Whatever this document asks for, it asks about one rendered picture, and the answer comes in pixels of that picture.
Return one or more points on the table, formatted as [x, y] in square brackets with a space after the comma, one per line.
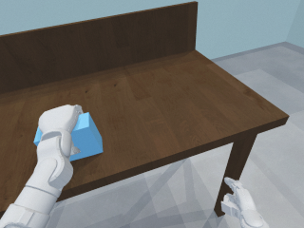
[153, 97]

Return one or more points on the right robot forearm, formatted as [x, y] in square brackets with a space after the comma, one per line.
[250, 218]

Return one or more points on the left robot forearm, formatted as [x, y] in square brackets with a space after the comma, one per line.
[52, 172]

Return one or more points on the robot left hand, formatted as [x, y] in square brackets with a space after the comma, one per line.
[62, 117]

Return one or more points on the robot right hand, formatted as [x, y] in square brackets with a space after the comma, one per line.
[233, 205]

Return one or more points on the sponge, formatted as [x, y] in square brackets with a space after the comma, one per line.
[85, 136]

